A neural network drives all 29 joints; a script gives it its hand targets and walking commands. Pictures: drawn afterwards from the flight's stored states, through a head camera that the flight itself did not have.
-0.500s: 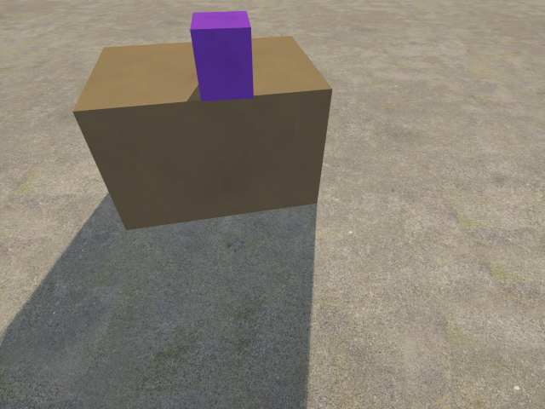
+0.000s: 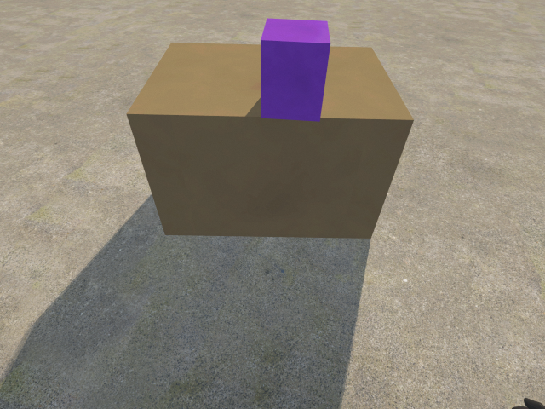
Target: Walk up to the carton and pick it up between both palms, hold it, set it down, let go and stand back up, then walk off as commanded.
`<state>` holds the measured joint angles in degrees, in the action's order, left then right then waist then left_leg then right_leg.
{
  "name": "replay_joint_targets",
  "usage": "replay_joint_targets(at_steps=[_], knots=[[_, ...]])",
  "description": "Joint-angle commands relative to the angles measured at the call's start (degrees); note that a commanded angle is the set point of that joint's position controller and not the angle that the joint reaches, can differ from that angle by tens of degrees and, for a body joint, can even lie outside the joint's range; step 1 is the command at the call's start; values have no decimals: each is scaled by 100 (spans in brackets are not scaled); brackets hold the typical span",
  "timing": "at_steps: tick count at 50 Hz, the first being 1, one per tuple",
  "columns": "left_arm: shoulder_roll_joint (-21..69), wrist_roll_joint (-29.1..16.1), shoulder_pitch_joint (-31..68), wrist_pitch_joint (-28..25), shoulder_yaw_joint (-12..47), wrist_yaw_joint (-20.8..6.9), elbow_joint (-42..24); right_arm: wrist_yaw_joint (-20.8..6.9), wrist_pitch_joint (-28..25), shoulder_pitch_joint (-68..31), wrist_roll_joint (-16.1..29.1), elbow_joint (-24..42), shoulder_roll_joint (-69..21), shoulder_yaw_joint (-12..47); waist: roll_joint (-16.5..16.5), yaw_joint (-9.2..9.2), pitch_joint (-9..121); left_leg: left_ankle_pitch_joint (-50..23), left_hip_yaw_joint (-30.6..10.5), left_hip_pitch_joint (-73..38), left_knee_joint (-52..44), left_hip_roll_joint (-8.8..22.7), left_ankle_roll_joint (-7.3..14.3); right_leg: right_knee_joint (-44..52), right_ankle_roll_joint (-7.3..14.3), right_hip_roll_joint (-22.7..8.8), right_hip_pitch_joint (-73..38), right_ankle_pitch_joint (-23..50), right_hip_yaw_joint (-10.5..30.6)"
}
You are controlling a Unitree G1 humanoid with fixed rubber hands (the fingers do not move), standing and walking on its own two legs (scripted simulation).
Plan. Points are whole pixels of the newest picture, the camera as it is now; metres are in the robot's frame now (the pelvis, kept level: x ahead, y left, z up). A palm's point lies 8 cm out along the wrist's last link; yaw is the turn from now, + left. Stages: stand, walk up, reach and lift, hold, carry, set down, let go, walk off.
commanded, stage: walk off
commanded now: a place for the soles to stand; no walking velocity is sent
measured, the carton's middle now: (293, 70) +1.14 +0.04 +0.02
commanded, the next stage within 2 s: none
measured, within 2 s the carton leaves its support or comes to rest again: neither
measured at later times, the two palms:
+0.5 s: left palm (141, 303) +0.33 +0.30 -0.10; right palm (509, 359) +0.27 -0.34 -0.09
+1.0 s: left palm (133, 272) +0.39 +0.33 -0.09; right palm (457, 293) +0.38 -0.29 -0.07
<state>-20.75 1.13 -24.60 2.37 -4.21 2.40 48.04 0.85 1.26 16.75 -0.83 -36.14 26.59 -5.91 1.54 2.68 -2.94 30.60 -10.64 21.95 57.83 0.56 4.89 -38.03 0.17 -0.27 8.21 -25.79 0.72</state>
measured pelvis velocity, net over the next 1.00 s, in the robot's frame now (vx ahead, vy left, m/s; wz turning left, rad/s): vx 0.28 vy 0.01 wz -0.01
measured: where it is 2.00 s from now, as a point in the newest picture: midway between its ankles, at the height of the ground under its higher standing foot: outside the picture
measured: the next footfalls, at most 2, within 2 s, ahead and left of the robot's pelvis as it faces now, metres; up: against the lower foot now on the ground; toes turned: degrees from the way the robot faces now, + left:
left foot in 0.04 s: +0.11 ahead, +0.15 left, +0.00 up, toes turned -9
right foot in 0.30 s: +0.29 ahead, -0.14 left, +0.00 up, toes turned +1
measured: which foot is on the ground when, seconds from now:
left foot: up 0.00-0.02, down 0.04-0.30, up 0.32-0.48, down 0.50-1.00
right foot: down 0.00-0.02, up 0.04-0.28, down 0.30-0.84, up 0.86-1.00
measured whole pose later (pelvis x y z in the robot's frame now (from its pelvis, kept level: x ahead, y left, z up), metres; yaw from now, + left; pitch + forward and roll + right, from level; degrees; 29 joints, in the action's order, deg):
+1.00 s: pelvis +0.28 +0.01 +0.02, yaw +0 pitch -2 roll -2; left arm -23.1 2.6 -6.4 2.8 -5.6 1.4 46.8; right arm 1.9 1.8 9.3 -0.4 -42.2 20.8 -3.3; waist 0.5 0.2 -13.4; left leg 22.4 -6.3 11.1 36.1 -2.1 2.1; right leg -52.1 -0.2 4.2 25.2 -29.6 -0.2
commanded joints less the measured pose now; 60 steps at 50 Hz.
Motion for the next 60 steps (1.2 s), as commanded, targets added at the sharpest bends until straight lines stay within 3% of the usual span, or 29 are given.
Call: replay_joint_targets(at_steps=[1,2,4,7,12,13,14,15,16,17,19,23,25,26,28,31,33,34,37,40,41,42,43,45,51,54,56,57,60], knots=[[-1105,139,1659,-152,-299,-30,-1016,80,34,1563,-21,-207,525,-266,787,-1499,-1044,-1153,-204,-1850,-2981,51,75,-240,888,-777,2682,488,961],[-996,145,1532,-221,-384,-77,-1217,116,40,2069,-152,-474,1183,-540,2405,-1450,-202,-863,-2412,-3272,-4122,1135,837,-2957,229,401,3663,-726,-485],[-1255,83,1893,-300,-466,-116,-1106,267,-153,1853,4,-474,1489,-460,994,-1243,-1206,-1695,-3682,-2771,-4168,1836,1612,-4325,107,130,4651,-1568,616],[-1500,212,1545,-301,-400,-168,-1210,267,-166,958,19,-243,1114,-379,549,-638,-577,-3470,-2790,-2719,-3274,1761,1362,-3839,344,-11,4211,-1716,937],[-944,81,208,101,-267,-242,-548,216,63,-334,-70,132,767,-303,351,509,114,-2490,-372,589,-3246,1040,179,637,136,-213,-1299,2280,290],[-1066,65,182,127,-265,-171,-501,151,88,134,-13,-27,702,-237,575,423,224,-2348,59,304,-2553,640,-24,1121,184,-282,-1294,2080,409],[-1392,102,141,77,-359,-99,-537,108,50,429,18,63,678,-175,-467,431,744,-2314,395,300,-1383,298,-207,1064,388,-1027,-1715,2592,1218],[-1618,64,256,54,-397,28,-752,118,58,759,51,172,701,-213,-539,142,878,-95,630,246,-325,24,-276,1188,781,-1747,-1561,3049,2103],[-1647,-88,385,-1,-310,6,-757,133,82,597,191,-209,867,-195,-500,204,1177,-101,634,-192,326,-110,-340,881,1406,-1866,-1107,4318,2307],[-1509,-56,549,16,-246,-25,-705,162,180,215,125,-182,646,-190,-1171,140,497,124,537,243,630,-184,-313,1223,1539,-1769,-373,3494,2674],[-1402,-40,1089,176,-261,-18,-826,51,151,484,178,-253,548,-136,-977,-118,171,387,161,68,338,-59,-250,1321,1427,-1702,245,2266,2292],[-1249,233,1704,250,-315,39,-926,69,187,747,101,-332,633,-238,-947,-565,-152,134,175,-242,-1475,150,-41,910,1088,-1496,700,2943,1783],[-1196,272,1826,261,-343,26,-824,128,123,651,53,-497,670,-274,48,-725,-47,-1780,506,-1015,-3115,58,71,-46,564,-693,1243,2579,843],[-1085,104,1864,258,-362,63,-975,90,38,368,93,-319,1214,-328,1418,-537,-153,-4040,-706,-509,-3422,1024,587,-1269,229,-51,826,2023,235],[-1067,121,1793,178,-429,52,-781,20,-9,-154,39,-83,966,-203,877,-292,-827,-5485,-1175,-238,-3404,1569,737,-1245,45,263,1044,-715,-73],[-1027,161,1351,-81,-448,12,-592,85,-15,-266,64,-166,795,-225,239,-151,249,-6869,-503,-1703,-2015,1075,260,661,314,-30,930,408,176],[-1471,123,679,-247,-565,117,-440,91,-167,-360,127,-248,1012,-257,-259,24,1676,-5104,430,-1321,-455,417,-179,350,762,-683,-842,4130,1092],[-1487,166,514,-238,-534,135,-375,85,-148,-551,49,-249,784,-210,-1039,103,1651,-765,858,-91,197,-296,-181,101,1136,-1172,-1541,5436,1959],[-1232,163,995,21,-365,217,-615,25,-8,-810,168,-258,575,-101,-719,-27,629,677,137,633,-64,-102,-257,444,1325,-1613,-1011,4880,2336],[-1388,263,1923,89,-366,133,-729,35,10,-284,181,-531,580,-127,-473,-519,421,-374,612,-616,-2399,-261,-294,35,772,-829,-15,4737,1294],[-1384,228,2157,51,-378,96,-676,107,-21,-74,145,-630,678,-160,108,-768,455,-2628,564,-1453,-3135,-126,-171,-781,541,-507,719,4695,864],[-1262,168,2066,-66,-419,76,-869,119,-116,162,110,-613,1151,-283,825,-821,804,-6092,-767,-2309,-3062,953,508,-2278,198,109,1507,3622,255],[-1034,135,1781,-47,-414,109,-618,85,-92,-203,169,-528,1086,-170,987,-592,230,-7627,-1534,-2124,-3174,1754,1113,-2243,-10,614,2078,-976,-232],[-1080,179,1910,34,-440,13,-531,101,56,-413,-20,-283,833,-242,137,-530,-564,-5985,-1915,-1603,-3311,1774,1102,-2528,-58,349,2592,-1300,147],[-873,118,1217,-141,-268,-141,-317,175,-52,-473,117,-523,893,-115,710,-204,578,-6379,-417,-2239,-2715,915,169,559,43,274,1387,894,-227],[-1055,189,1351,-157,-403,-98,-457,108,-118,-128,96,-493,995,-209,124,-177,553,-5436,-76,-1246,-2322,575,-115,1192,150,19,64,2845,-149],[-1350,74,675,-208,-450,-14,-454,43,-170,-266,226,-341,867,-37,24,56,1075,-3379,290,-688,-1208,79,-282,923,593,-930,-873,4659,957],[-1486,39,895,-148,-422,-53,-485,63,-75,-157,126,-499,677,-72,-840,-74,1222,67,703,-385,-432,-463,-433,813,1068,-1498,-867,5112,1720],[-1293,92,1128,68,-390,14,-702,87,55,-403,122,-487,659,-81,-701,-89,642,421,133,107,546,-196,-344,1173,1340,-1719,-88,2985,2225]])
